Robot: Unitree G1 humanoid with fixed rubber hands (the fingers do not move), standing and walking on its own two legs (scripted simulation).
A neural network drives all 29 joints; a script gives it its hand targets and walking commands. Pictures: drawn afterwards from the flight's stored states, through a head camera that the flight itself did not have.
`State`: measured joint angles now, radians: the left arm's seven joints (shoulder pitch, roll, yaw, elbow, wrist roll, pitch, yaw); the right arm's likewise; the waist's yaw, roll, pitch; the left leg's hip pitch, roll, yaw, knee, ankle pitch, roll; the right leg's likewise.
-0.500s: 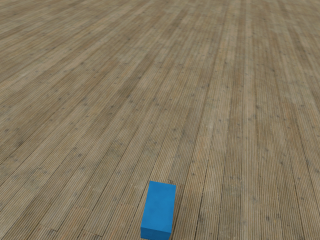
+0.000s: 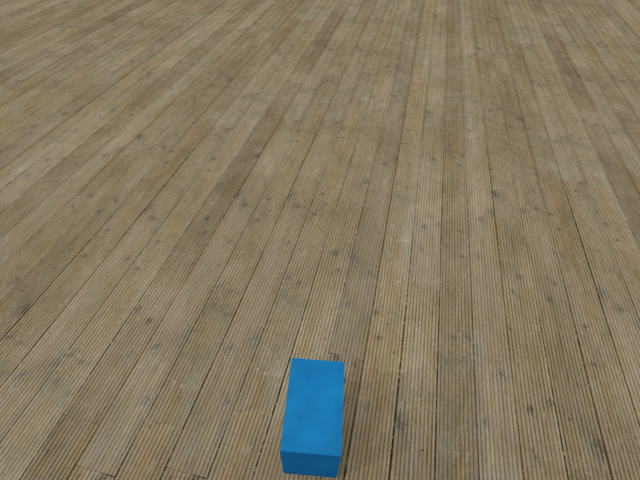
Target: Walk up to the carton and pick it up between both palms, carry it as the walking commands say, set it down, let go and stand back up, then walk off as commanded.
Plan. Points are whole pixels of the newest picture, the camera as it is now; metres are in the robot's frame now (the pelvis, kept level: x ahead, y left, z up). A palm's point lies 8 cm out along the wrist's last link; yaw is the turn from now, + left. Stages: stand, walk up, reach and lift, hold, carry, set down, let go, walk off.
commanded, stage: walk up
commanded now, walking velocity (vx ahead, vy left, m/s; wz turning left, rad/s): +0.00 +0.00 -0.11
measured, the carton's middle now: (313, 417) +0.45 +0.01 -0.67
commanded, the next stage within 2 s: stand in 0.50 s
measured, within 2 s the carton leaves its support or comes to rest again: neither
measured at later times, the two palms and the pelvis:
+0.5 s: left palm out of the picture +0.06 +0.24 -0.14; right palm out of the picture +0.02 -0.25 -0.14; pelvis +0.00 +0.00 +0.00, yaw -4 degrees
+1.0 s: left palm out of the picture +0.16 +0.21 -0.14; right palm out of the picture +0.16 -0.22 -0.13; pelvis +0.00 +0.01 -0.02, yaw +1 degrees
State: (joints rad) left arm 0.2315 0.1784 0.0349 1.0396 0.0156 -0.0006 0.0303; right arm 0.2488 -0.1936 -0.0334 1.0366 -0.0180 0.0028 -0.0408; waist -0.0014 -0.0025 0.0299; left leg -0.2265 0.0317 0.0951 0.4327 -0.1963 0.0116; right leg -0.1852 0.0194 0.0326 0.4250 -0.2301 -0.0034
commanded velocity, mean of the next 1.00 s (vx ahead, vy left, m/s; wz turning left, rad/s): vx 0.00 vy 0.00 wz -0.06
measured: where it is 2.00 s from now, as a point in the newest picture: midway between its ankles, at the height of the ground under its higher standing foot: outside the picture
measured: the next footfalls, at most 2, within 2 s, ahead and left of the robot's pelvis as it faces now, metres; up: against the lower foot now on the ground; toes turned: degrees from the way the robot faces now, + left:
none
